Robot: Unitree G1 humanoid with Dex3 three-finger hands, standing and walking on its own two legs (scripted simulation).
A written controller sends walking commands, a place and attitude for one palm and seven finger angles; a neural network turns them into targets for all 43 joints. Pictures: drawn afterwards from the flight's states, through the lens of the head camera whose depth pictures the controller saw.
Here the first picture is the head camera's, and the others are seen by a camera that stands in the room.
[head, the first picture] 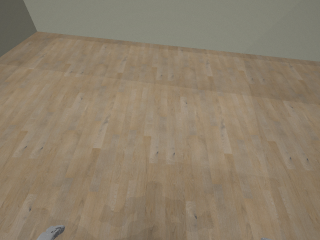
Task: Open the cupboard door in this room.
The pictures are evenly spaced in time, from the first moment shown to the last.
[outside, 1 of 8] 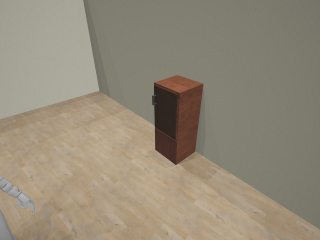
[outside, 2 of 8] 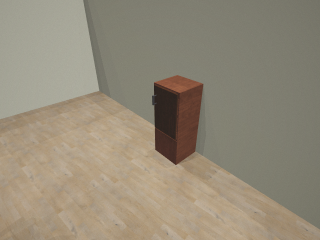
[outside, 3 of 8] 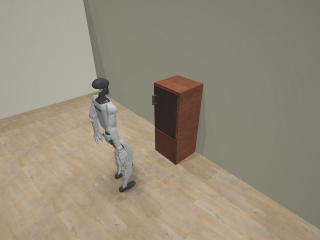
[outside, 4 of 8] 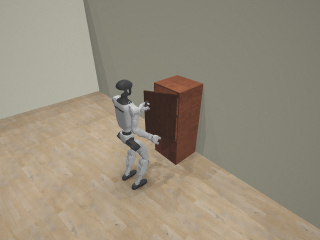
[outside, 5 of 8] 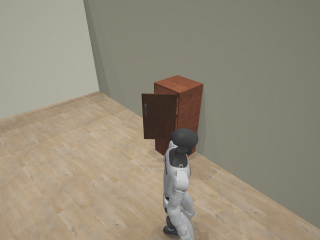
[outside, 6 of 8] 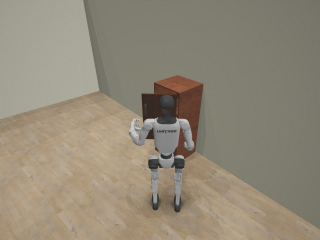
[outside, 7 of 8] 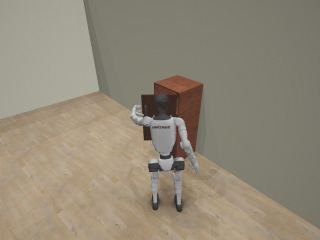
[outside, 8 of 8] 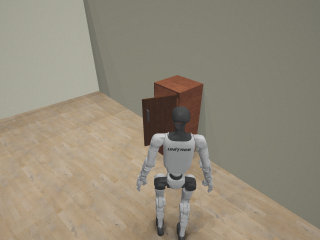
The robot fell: no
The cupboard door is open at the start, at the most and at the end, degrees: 0 67 67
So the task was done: yes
